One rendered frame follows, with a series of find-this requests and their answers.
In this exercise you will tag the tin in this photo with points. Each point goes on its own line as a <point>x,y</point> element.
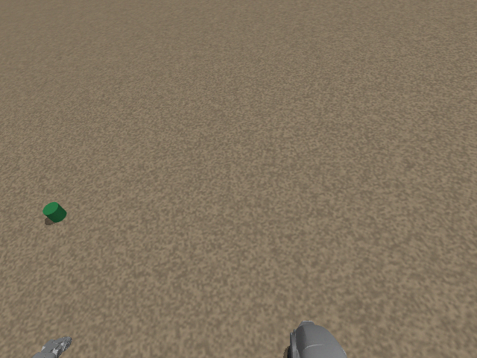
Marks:
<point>54,211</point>

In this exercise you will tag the left robot hand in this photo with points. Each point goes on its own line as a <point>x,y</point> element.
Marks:
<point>53,349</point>

